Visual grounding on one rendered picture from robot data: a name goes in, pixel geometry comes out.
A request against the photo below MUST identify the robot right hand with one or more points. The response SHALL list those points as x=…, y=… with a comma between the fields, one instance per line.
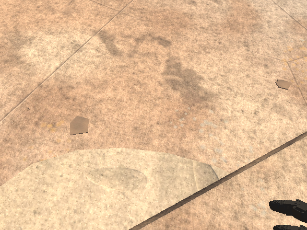
x=297, y=209

